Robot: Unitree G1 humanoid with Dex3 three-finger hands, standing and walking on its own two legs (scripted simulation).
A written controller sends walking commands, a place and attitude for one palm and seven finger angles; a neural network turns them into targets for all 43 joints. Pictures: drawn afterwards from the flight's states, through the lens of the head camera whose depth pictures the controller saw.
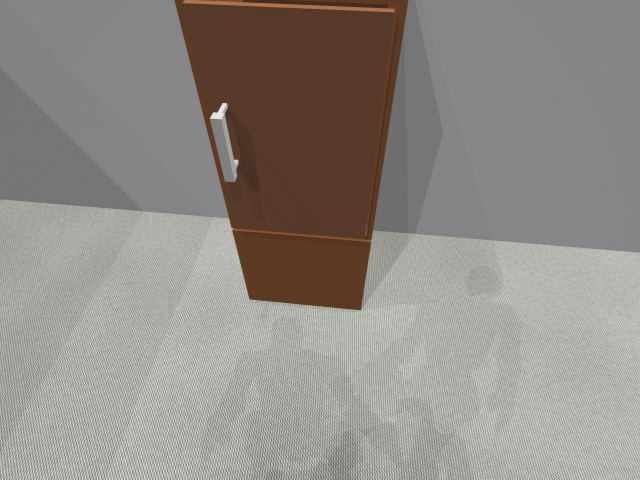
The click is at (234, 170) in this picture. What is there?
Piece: cupboard door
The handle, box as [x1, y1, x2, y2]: [210, 103, 238, 181]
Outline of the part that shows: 222,103 218,112 213,112 210,117 210,121 225,181 234,181 236,177 235,169 238,161 234,160 232,156 224,117 224,112 227,108 226,103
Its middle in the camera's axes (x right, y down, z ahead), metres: -0.21 -0.21 +0.87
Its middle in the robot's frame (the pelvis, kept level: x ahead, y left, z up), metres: +0.79 +0.25 -0.04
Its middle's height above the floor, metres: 0.74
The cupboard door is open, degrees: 0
